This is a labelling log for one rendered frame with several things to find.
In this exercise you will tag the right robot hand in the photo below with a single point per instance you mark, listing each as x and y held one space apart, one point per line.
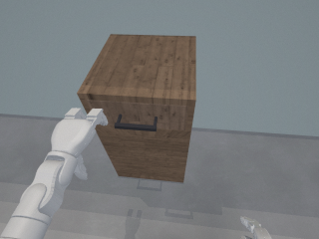
255 228

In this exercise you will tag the handle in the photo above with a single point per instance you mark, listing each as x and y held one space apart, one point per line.
135 126

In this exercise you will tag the cabinet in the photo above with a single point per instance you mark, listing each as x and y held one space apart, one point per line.
145 69

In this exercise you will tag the drawer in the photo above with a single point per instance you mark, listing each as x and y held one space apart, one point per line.
169 116

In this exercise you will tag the robot left forearm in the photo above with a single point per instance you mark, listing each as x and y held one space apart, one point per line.
42 198

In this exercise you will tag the left robot hand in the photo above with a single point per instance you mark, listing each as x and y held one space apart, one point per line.
74 133

